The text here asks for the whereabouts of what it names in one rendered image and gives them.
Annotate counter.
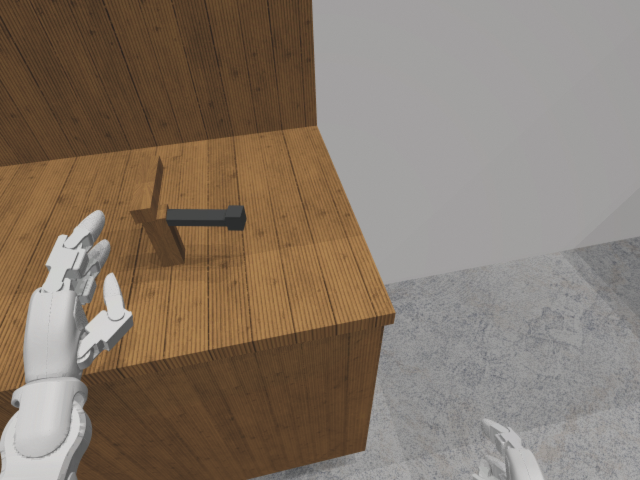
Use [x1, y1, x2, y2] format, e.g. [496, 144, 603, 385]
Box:
[0, 0, 396, 480]

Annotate robot right hand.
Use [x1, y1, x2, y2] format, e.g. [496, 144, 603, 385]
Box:
[472, 418, 546, 480]

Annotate left robot forearm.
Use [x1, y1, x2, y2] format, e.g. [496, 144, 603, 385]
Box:
[0, 377, 92, 480]

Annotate tap lever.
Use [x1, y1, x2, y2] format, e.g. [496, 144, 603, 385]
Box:
[166, 205, 247, 231]

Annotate robot left hand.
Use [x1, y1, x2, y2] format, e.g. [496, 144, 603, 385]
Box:
[23, 210, 133, 384]

